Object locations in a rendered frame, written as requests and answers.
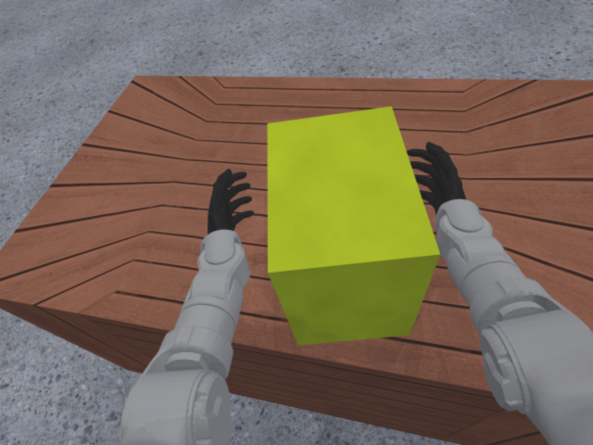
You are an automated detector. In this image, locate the pedestal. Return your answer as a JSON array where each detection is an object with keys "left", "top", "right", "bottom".
[{"left": 0, "top": 76, "right": 593, "bottom": 445}]

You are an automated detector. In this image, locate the robot left hand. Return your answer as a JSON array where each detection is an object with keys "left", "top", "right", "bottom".
[{"left": 208, "top": 169, "right": 254, "bottom": 234}]

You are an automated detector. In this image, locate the carton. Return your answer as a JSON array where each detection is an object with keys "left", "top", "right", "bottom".
[{"left": 268, "top": 107, "right": 440, "bottom": 346}]

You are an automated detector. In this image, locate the robot left forearm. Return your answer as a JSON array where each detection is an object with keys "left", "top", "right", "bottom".
[{"left": 120, "top": 230, "right": 250, "bottom": 442}]

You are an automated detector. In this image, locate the robot left upper arm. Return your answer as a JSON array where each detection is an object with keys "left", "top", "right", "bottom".
[{"left": 121, "top": 369, "right": 233, "bottom": 445}]

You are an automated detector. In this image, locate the robot right upper arm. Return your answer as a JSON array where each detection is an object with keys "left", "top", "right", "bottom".
[{"left": 479, "top": 310, "right": 593, "bottom": 445}]

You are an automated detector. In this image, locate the robot right forearm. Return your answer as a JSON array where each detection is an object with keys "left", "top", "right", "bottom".
[{"left": 435, "top": 199, "right": 593, "bottom": 339}]

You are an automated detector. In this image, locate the robot right hand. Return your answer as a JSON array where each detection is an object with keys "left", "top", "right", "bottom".
[{"left": 407, "top": 142, "right": 466, "bottom": 214}]

